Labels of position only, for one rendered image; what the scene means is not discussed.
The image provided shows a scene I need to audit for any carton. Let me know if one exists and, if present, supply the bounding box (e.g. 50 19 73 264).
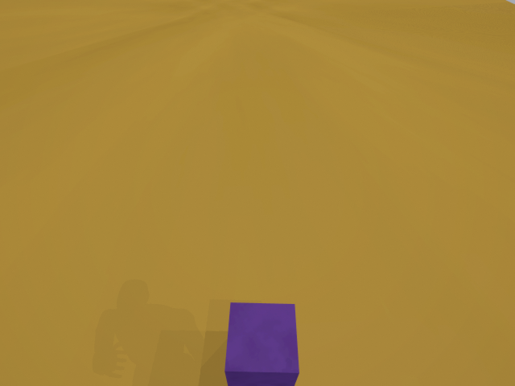
225 302 299 386

